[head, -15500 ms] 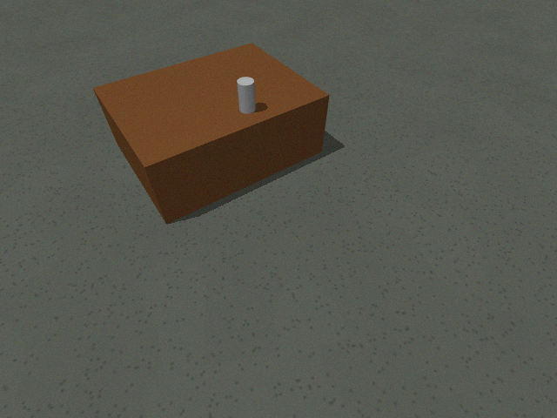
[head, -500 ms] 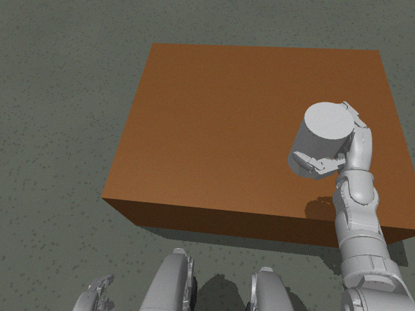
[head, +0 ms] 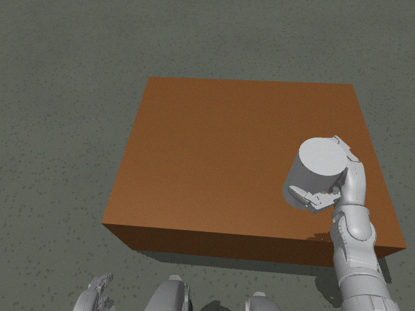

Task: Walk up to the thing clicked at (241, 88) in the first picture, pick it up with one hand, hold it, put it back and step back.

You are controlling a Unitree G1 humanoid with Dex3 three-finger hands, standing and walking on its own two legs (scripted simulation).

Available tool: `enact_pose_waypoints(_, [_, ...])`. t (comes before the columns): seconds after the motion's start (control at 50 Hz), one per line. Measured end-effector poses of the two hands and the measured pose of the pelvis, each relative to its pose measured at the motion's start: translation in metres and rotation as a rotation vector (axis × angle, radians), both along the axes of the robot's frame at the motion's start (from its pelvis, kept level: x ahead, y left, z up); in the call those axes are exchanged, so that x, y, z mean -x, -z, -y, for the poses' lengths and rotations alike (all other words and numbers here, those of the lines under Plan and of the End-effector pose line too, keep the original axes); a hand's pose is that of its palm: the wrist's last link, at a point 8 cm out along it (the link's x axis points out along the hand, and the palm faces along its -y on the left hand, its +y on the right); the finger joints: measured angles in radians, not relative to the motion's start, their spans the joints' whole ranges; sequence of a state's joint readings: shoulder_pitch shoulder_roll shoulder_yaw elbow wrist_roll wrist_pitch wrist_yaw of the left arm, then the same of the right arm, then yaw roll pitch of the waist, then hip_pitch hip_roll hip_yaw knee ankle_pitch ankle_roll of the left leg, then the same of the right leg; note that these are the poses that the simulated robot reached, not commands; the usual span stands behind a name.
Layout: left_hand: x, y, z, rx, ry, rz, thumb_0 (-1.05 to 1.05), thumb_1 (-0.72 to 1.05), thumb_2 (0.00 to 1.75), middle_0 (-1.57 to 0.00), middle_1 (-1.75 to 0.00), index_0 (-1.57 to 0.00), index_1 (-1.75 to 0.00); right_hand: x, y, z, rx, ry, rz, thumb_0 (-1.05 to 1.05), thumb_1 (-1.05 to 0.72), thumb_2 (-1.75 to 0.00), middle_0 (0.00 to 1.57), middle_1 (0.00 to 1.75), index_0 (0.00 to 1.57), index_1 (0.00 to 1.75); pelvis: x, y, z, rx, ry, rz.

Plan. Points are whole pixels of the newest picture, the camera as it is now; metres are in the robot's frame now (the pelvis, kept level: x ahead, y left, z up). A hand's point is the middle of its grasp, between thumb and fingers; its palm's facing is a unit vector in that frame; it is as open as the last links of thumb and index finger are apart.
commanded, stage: lift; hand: right
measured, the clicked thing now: (310, 176) +0.37 -0.16 +0.04
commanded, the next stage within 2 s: hold in 0.62 s
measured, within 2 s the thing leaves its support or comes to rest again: neither
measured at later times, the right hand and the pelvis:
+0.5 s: hand (321, 178) +0.35 -0.16 +0.07, palm faces +0.04 +1.00 +0.00, open 10.8 cm; pelvis +0.01 +0.00 +0.02, yaw +0 degrees
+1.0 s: hand (325, 181) +0.34 -0.16 +0.09, palm faces +0.03 +1.00 +0.01, open 10.8 cm; pelvis +0.01 +0.00 +0.03, yaw +0 degrees
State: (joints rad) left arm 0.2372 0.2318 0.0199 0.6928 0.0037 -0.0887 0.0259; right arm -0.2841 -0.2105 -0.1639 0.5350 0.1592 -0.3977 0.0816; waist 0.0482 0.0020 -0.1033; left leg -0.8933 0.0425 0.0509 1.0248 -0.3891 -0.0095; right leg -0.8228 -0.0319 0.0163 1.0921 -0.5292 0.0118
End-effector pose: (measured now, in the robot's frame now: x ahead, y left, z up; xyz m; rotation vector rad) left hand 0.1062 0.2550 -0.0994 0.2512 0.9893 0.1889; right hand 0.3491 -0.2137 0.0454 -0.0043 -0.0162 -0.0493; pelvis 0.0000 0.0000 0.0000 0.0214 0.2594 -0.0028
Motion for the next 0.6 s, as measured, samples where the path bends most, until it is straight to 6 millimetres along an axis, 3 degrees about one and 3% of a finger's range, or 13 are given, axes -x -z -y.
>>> enact_pose_waypoints(0.6, [-0.022, -0.026, 0.007, 0.016, 0.012, 0.051, 0.01, 0.90, 0.91, -0.19, -0.30, -0.19, -0.30, 0.022, -0.031, 0.004, -0.005, -0.017, 0.013, -0.01, 0.49, -1.11, 0.68, 1.03, 0.67, 1.01, -0.011, -0.025, 0.001, 0.002, -0.003, 0.076])
